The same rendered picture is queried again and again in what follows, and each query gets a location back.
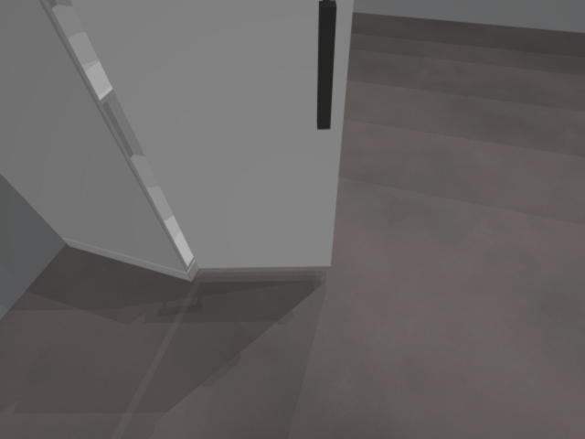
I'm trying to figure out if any fridge door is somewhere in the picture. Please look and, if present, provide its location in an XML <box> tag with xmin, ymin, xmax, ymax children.
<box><xmin>70</xmin><ymin>0</ymin><xmax>354</xmax><ymax>268</ymax></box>

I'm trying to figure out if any handle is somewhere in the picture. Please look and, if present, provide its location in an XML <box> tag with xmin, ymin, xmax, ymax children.
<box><xmin>317</xmin><ymin>0</ymin><xmax>336</xmax><ymax>130</ymax></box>

